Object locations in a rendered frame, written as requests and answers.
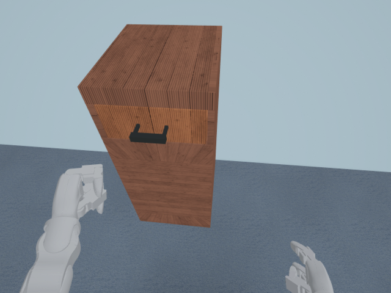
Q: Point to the robot left hand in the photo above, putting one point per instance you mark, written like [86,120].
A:
[69,192]

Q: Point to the cabinet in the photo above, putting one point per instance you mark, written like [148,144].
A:
[168,66]

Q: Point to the robot left forearm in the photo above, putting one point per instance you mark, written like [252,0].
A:
[57,250]

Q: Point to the drawer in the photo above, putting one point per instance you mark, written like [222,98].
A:
[185,125]

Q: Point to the robot right hand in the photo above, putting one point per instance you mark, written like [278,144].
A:
[311,278]

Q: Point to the handle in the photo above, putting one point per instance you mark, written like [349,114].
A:
[136,136]

